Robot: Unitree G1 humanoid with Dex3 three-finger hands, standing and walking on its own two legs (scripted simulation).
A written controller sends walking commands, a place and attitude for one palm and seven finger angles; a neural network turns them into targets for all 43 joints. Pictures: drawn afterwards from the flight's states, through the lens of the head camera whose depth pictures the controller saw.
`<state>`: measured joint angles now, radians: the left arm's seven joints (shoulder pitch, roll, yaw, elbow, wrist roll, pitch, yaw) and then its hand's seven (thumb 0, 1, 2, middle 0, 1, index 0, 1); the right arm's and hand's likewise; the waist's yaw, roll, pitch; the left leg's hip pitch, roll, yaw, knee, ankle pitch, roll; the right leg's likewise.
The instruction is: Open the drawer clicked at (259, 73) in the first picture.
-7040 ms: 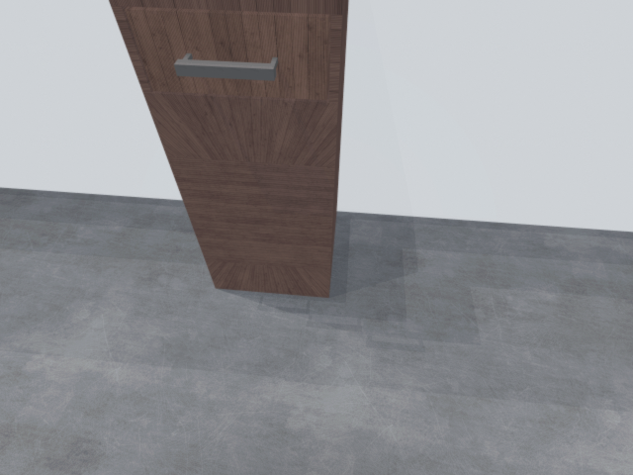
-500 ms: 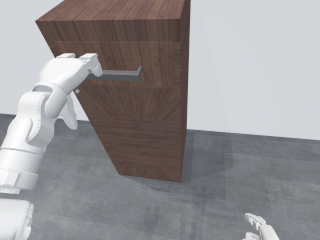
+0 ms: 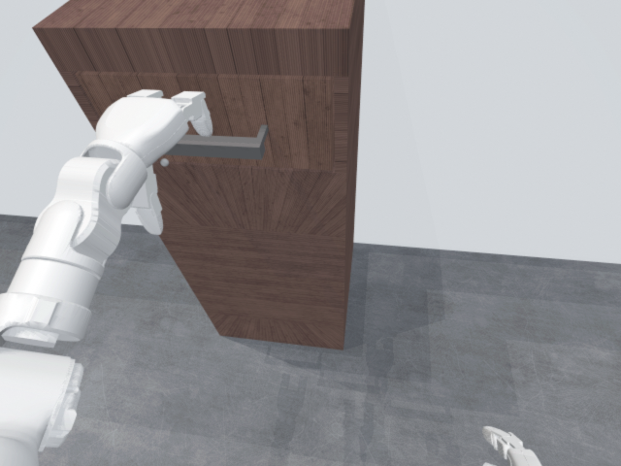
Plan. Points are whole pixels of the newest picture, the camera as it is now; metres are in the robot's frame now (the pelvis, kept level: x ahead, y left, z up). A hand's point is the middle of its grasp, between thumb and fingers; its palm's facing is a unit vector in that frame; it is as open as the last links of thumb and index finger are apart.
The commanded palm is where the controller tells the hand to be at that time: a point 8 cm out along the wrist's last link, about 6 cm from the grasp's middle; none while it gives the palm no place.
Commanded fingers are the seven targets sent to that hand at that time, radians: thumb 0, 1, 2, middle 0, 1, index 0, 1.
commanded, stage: move the hooked fingers above the handle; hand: left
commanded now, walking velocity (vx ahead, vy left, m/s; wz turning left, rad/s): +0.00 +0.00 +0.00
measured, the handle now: (205, 137) +0.55 +0.21 +0.12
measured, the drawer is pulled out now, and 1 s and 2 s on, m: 0.00 0.00 0.00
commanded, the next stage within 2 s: lower the fingers behind the handle in 1.74 s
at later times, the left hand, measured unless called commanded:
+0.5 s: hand (194, 133) +0.50 +0.20 +0.16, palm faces -0.04 -0.02 -1.00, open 13.9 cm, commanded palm +0.49 +0.22 +0.23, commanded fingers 0.00 -0.50 0.30 -0.30 -1.20 -0.30 -1.20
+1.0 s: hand (172, 135) +0.48 +0.23 +0.17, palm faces -0.05 +0.00 -1.00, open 13.8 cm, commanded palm +0.48 +0.23 +0.24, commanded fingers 0.00 -0.50 0.30 -0.30 -1.20 -0.30 -1.20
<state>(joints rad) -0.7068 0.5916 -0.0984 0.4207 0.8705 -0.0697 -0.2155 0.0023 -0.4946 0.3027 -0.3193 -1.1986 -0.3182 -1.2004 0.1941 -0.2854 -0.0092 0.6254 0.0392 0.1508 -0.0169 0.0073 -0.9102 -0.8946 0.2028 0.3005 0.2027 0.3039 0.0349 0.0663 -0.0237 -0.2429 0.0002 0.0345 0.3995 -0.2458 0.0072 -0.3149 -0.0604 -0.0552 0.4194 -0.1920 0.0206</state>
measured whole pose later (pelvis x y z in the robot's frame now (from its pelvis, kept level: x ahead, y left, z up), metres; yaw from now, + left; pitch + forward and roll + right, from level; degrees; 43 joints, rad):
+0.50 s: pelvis +0.01 +0.00 +0.00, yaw -1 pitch +10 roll +0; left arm -0.94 0.59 -0.08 0.76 0.94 -0.13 -0.15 0.00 -0.49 0.30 -0.32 -1.20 -0.32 -1.20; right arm 0.27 -0.28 -0.03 0.67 0.03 0.18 -0.03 0.00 -0.91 -0.89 0.20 0.30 0.20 0.30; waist -0.03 0.05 -0.05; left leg -0.34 0.01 0.05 0.46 -0.29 0.01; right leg -0.41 -0.05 -0.04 0.47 -0.23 0.02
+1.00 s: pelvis +0.00 +0.00 -0.01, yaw -1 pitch +9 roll +0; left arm -0.96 0.65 -0.07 0.83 0.95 -0.16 -0.15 0.00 -0.49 0.30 -0.32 -1.20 -0.32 -1.20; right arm 0.28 -0.28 -0.04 0.66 0.04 0.18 -0.05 0.00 -0.91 -0.89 0.20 0.30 0.20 0.30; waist -0.03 0.04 -0.05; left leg -0.36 0.02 0.05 0.48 -0.29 0.00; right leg -0.43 -0.04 -0.04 0.48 -0.21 0.01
